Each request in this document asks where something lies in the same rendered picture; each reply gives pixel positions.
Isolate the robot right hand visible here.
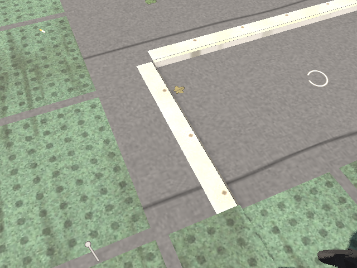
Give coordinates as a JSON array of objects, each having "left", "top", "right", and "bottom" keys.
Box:
[{"left": 317, "top": 248, "right": 357, "bottom": 268}]

